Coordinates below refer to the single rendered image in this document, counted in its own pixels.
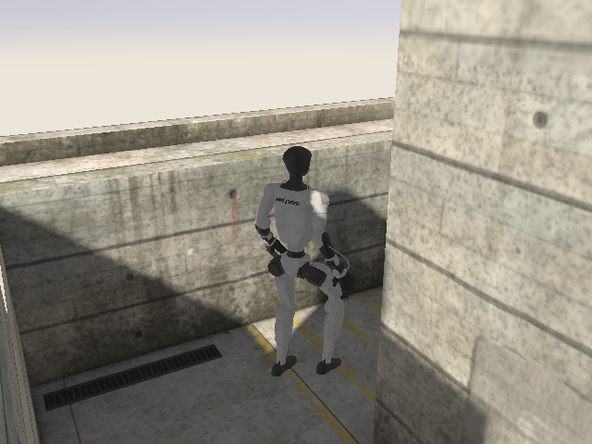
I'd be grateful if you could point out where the left robot upper arm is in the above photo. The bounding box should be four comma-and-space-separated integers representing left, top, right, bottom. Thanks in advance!
254, 183, 281, 229

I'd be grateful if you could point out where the robot left hand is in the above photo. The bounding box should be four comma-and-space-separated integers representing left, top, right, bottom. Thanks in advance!
266, 238, 287, 257

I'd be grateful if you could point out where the robot left foot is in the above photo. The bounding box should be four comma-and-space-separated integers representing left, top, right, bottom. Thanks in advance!
271, 355, 297, 376

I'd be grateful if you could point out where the robot left forearm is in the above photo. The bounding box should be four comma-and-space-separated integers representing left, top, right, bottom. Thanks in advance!
254, 220, 276, 246

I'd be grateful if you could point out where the right robot upper arm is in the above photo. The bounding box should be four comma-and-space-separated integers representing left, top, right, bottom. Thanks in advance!
309, 190, 329, 245

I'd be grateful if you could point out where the humanoid robot head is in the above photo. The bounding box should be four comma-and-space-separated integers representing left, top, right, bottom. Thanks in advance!
280, 146, 312, 191

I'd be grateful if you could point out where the robot right forearm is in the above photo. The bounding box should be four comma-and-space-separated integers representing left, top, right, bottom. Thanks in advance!
319, 232, 347, 278

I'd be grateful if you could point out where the robot right hand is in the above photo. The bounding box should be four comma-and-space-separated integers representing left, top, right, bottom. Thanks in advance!
332, 272, 354, 300

